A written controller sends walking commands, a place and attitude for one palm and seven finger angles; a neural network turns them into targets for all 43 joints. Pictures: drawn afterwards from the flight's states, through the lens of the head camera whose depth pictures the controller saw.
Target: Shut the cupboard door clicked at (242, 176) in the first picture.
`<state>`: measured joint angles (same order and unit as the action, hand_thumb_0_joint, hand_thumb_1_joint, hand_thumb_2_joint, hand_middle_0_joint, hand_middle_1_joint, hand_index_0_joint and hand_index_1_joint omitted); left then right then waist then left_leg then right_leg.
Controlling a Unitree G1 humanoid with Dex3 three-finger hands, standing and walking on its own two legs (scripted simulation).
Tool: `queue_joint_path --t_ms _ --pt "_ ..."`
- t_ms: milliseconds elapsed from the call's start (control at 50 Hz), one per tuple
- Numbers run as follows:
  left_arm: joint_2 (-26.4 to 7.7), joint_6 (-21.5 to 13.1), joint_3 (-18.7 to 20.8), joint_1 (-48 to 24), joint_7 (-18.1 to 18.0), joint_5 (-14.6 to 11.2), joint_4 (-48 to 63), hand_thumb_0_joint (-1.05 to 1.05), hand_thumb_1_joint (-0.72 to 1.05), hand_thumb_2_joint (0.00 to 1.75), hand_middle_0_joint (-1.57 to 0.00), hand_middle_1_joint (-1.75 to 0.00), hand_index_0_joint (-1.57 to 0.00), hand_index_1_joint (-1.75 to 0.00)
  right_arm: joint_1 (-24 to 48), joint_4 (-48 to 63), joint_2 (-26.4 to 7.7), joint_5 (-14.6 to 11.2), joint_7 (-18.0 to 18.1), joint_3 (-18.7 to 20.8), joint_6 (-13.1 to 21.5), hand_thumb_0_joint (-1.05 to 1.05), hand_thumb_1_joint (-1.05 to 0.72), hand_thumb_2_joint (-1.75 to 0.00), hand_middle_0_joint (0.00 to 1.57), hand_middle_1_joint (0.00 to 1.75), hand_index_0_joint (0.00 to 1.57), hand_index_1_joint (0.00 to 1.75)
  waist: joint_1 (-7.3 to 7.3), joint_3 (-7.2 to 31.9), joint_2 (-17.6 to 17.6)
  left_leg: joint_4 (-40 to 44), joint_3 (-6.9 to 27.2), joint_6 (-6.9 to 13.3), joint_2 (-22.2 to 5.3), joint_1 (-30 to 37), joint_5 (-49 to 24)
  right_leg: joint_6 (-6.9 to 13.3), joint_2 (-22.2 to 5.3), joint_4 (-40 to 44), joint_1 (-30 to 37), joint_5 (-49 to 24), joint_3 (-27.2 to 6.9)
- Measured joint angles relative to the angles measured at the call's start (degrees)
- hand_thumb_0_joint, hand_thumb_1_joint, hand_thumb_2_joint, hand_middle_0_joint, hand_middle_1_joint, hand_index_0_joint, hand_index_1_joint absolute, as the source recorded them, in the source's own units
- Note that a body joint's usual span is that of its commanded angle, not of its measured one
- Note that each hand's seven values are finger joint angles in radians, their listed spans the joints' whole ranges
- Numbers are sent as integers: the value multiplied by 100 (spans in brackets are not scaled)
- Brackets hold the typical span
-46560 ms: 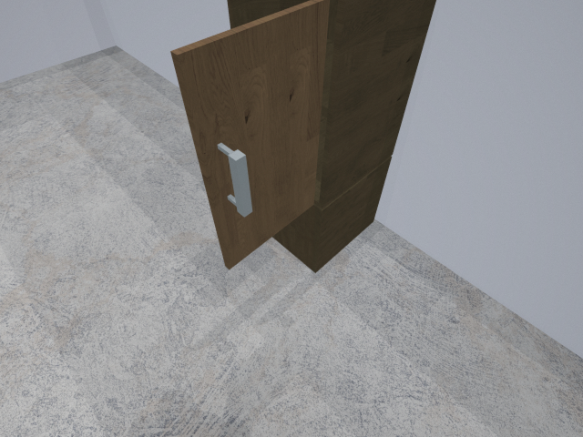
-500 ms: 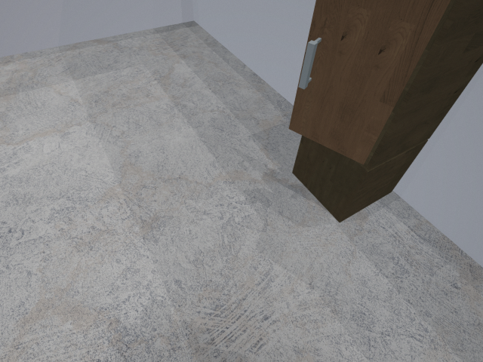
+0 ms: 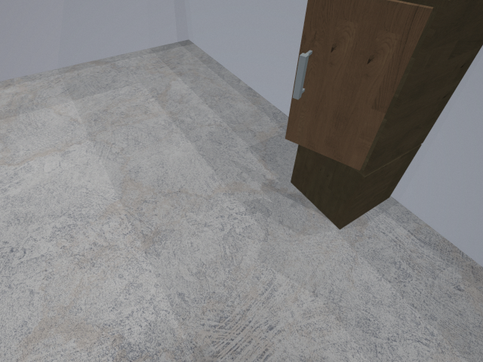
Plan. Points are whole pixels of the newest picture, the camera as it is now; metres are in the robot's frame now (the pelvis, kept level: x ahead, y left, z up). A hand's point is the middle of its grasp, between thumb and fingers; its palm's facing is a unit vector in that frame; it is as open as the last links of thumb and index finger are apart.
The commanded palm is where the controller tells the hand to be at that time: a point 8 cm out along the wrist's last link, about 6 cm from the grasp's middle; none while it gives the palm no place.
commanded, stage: let the arm hang, fingers relaxed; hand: left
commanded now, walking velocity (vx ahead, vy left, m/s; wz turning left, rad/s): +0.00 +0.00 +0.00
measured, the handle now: (303, 75) +1.04 -0.17 -0.02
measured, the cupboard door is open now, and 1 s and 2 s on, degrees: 22 22 22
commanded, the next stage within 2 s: look to check the result in 0.14 s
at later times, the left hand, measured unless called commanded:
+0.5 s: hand out of the picture -0.02 +0.18 -0.18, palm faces +0.02 -0.98 -0.19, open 7.4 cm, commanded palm none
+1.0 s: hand out of the picture +0.03 +0.19 -0.17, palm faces +0.02 -0.97 -0.22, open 7.4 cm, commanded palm none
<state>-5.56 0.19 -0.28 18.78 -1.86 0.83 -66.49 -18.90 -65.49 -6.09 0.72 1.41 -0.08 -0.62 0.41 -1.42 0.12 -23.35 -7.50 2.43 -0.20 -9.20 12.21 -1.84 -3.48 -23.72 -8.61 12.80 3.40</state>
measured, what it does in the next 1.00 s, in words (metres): stands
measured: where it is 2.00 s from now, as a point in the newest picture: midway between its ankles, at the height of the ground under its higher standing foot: (228, 340)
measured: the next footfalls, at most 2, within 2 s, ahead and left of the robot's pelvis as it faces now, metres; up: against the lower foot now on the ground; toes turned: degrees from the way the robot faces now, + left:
right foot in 1.64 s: +0.41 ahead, -0.05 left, +0.00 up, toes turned +9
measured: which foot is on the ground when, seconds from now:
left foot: down 0.00-1.00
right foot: down 0.00-1.00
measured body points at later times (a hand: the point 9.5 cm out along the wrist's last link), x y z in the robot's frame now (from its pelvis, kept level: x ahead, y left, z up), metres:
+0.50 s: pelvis +0.00 +0.00 +0.00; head +0.01 +0.00 +0.45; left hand -0.02 +0.23 -0.16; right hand -0.02 -0.21 -0.16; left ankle +0.01 +0.09 -0.74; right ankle +0.00 -0.14 -0.74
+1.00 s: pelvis +0.02 +0.00 +0.00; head +0.02 +0.00 +0.45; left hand +0.03 +0.24 -0.16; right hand +0.03 -0.24 -0.16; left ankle +0.01 +0.09 -0.74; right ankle +0.00 -0.14 -0.74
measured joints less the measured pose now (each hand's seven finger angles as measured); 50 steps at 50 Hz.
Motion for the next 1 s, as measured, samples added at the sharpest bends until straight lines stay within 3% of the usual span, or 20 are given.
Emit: queue_joint_path --t_ms 340,1000 --pt "-143 -22 52 -35 -22 14 43 0 91 90 -20 -30 -20 -30 25 66 -38 0 9 33 25 1 -91 -90 20 30 20 30 11 -64 8 -22 -18 30 19 -32 19 -29 -20 0 -28 -4 -21" --pt "-523 -4 98 -511 55 36 139 0 91 90 -20 -30 -20 -30 414 136 -461 43 -49 63 6 1 -91 -90 20 30 20 30 59 -38 -16 25 105 -15 65 70 107 -2 -62 -32 96 188 103"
